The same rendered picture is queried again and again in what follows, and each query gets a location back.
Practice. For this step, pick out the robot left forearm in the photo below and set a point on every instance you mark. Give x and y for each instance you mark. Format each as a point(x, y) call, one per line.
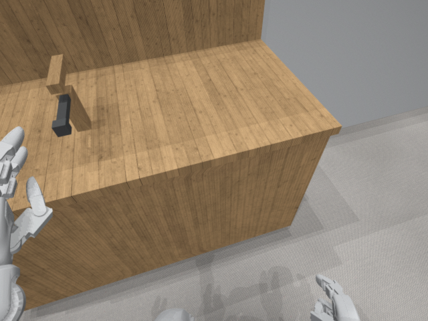
point(12, 296)

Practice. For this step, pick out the tap lever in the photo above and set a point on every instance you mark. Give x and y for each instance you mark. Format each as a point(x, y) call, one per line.
point(61, 125)

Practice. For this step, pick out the counter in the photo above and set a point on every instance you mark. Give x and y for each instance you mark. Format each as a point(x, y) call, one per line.
point(188, 134)

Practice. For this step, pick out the robot right hand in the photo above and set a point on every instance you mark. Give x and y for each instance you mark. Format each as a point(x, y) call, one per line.
point(342, 307)

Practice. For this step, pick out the robot left hand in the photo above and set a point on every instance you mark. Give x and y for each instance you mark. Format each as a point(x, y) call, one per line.
point(31, 221)

